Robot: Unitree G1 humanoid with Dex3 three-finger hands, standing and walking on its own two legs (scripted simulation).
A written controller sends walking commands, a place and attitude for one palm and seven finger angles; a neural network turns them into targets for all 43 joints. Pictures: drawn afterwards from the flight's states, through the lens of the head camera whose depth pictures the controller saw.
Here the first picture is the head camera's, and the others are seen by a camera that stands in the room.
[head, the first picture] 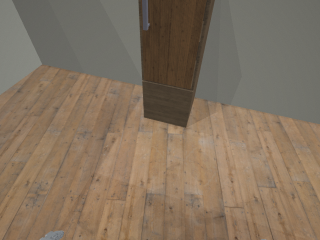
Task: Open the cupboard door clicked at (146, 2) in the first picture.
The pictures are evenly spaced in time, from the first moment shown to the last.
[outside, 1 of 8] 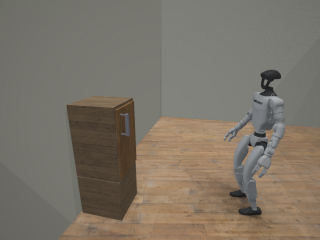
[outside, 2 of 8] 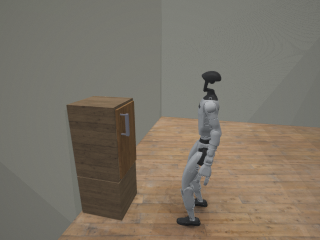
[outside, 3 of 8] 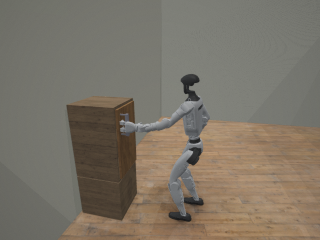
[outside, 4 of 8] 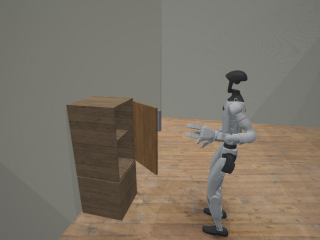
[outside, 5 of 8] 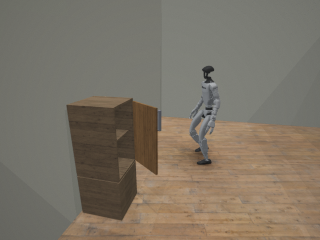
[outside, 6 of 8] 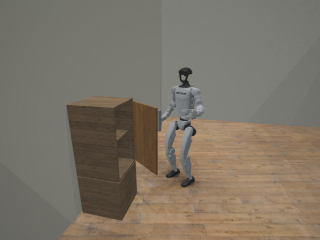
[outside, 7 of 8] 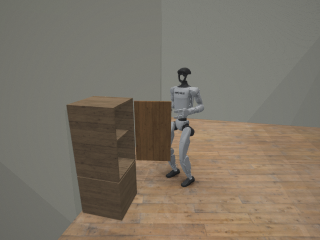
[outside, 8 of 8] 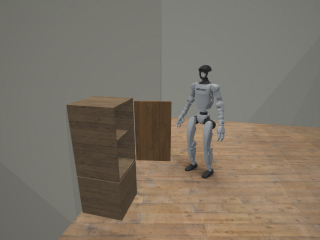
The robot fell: no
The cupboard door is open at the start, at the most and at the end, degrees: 0 101 100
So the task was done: yes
